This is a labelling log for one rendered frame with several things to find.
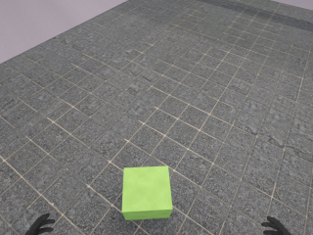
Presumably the robot right hand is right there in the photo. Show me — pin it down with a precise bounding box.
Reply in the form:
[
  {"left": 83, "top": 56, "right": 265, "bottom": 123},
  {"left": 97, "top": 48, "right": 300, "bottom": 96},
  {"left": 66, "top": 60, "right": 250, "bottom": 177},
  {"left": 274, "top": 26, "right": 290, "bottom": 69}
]
[{"left": 261, "top": 216, "right": 291, "bottom": 235}]

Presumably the robot left hand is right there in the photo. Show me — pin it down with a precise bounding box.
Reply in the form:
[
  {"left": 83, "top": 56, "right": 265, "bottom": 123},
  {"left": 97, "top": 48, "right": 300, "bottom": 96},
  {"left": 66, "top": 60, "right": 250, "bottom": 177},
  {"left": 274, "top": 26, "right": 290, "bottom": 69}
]
[{"left": 24, "top": 213, "right": 56, "bottom": 235}]

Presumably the carton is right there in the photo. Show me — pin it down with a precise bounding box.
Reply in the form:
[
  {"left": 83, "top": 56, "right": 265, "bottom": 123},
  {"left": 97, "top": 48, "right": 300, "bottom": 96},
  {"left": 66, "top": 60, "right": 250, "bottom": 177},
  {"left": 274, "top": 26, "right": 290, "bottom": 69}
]
[{"left": 121, "top": 165, "right": 173, "bottom": 220}]

